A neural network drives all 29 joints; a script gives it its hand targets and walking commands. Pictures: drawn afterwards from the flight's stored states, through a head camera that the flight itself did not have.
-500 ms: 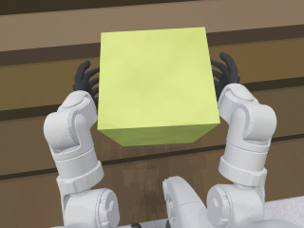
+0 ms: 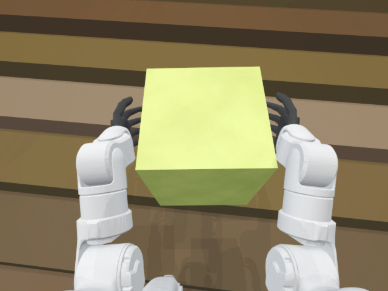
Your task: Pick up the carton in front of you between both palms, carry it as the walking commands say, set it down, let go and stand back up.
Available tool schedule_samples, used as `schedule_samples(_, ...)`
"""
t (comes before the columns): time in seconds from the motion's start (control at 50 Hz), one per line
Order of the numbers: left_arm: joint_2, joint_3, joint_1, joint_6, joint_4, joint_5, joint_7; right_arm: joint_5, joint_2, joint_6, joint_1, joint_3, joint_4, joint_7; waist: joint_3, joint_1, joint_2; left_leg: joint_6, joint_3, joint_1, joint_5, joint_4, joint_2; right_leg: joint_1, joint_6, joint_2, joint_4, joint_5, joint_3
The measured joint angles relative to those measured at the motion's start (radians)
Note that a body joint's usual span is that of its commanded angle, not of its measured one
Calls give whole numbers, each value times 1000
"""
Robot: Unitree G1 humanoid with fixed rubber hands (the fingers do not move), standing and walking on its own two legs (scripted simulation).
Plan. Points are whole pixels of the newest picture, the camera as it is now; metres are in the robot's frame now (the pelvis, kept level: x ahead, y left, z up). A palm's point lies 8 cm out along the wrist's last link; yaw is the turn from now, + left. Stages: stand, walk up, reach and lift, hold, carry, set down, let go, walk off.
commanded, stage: carry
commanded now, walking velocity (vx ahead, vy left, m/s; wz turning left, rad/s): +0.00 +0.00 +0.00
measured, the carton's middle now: (203, 145) +0.38 +0.02 +0.07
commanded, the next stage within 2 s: none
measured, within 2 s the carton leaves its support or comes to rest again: neither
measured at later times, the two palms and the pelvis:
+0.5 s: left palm (154, 127) +0.38 +0.12 +0.12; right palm (308, 130) +0.38 -0.18 +0.13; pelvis +0.05 -0.02 +0.00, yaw -2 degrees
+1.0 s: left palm (146, 133) +0.36 +0.13 +0.12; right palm (304, 139) +0.36 -0.17 +0.13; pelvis +0.03 +0.00 +0.00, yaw -2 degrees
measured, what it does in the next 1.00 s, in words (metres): stands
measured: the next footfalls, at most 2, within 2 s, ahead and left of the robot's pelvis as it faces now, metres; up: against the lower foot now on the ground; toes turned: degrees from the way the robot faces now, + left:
none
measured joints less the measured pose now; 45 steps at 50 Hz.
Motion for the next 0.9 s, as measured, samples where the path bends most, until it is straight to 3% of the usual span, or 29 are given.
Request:
schedule_samples(0.02, 1, 0, 4, 10, 24, 5, -2, -4, -5, 10, 5, 6, 25, 0, -30, -16, 6, 8, 4, 75, 128, -88, 7, -8, 7, 2, 40, -9, -4)
schedule_samples(0.08, 5, 5, 3, 27, 101, 26, -21, -3, -22, 25, 4, 18, 111, -4, -73, -84, 12, 14, 3, 170, 18, -182, -8, -55, 67, -7, 205, -98, 33)
schedule_samples(0.12, -9, 15, 19, 35, 133, 51, -27, 10, -30, 30, 14, 20, 160, -10, -87, -110, 22, 15, 8, 196, -21, -200, -6, -61, 81, -15, 193, -143, 57)
schedule_samples(0.16, -29, 24, 37, 40, 136, 75, -29, 30, -39, 31, 22, 20, 186, -15, -87, -118, 24, 4, 22, 211, -37, -194, -1, -18, 74, -38, 32, -59, 71)
schedule_samples(0.18, -38, 29, 49, 36, 133, 83, -30, 39, -43, 25, 25, 23, 196, -17, -82, -119, 30, 1, 27, 213, -49, -177, 6, -3, 72, -38, -2, 2, 68)
schedule_samples(0.24, -62, 22, 87, 22, 112, 101, -31, 66, -57, 14, 42, 28, 203, -20, -68, -127, 60, -13, 18, 223, -71, -157, 37, 21, 62, -9, -17, 10, 56)
schedule_samples(0.36, -41, -2, 93, 15, 44, 81, -22, 99, -71, -3, 11, 43, 180, -30, -53, -115, 58, -24, 10, 219, -71, -161, 54, 23, 46, 7, -30, 2, 46)
schedule_samples(0.58, -20, -8, 88, 24, 77, 54, -19, 66, -43, 16, 22, 27, 173, -30, -65, -67, 53, -41, -7, 229, -84, -152, 71, 50, 34, 22, -52, 1, 26)
schedule_samples(0.9, -20, -10, 74, 21, 107, 58, -18, 68, -46, 9, 36, 22, 180, -28, -65, -80, 43, -24, 2, 229, -69, -152, 60, 47, 48, 6, -47, 15, 27)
